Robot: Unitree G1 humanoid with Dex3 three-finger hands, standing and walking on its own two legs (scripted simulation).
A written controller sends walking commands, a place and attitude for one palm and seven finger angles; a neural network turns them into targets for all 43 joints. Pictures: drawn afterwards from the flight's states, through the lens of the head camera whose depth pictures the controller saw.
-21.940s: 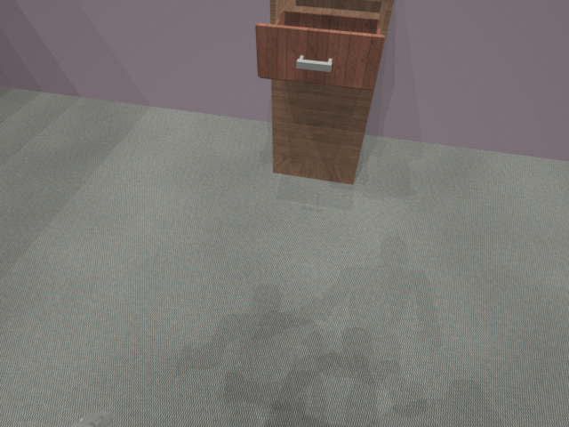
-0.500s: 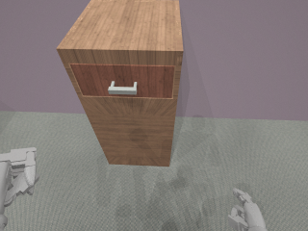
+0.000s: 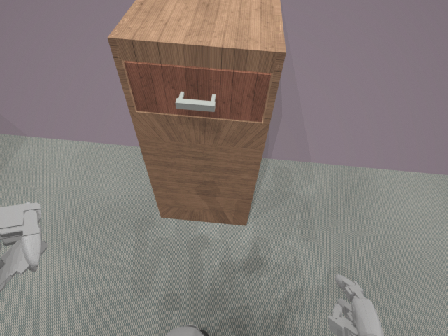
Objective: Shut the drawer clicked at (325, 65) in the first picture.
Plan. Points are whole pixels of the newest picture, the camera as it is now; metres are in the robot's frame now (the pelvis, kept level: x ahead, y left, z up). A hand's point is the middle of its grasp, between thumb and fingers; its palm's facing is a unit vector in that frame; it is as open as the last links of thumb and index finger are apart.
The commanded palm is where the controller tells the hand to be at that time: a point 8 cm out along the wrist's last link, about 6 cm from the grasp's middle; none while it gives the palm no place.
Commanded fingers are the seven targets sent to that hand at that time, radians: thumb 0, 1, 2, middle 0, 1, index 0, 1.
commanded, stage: step back with the hand held close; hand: left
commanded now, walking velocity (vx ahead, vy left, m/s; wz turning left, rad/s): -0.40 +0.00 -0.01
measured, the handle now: (196, 100) +0.68 +0.12 +0.00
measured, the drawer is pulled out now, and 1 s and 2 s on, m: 0.00 0.00 0.00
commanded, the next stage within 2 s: stop stepping back and stand still in 0.64 s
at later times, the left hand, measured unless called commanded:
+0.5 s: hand out of the picture +0.13 +0.26 +0.17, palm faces +0.35 -0.81 -0.47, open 3.2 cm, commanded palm +0.06 +0.30 +0.19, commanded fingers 0.00 0.90 0.90 -1.40 -1.60 -1.40 -1.60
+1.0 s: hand out of the picture +0.04 +0.27 +0.19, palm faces +0.20 -0.87 -0.45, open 3.3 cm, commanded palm -0.01 +0.32 +0.19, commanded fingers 0.00 0.90 0.90 -1.40 -1.60 -1.40 -1.60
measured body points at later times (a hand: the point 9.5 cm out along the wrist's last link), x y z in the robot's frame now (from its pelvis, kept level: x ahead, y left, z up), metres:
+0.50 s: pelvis -0.06 +0.01 +0.00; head -0.03 +0.05 +0.44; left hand +0.11 +0.30 +0.20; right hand +0.13 -0.22 -0.07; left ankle +0.09 +0.08 -0.73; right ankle -0.05 -0.13 -0.71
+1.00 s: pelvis -0.16 +0.05 +0.02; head -0.15 +0.09 +0.47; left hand +0.03 +0.31 +0.21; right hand -0.04 -0.19 -0.05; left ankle -0.01 +0.09 -0.72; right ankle -0.21 -0.04 -0.69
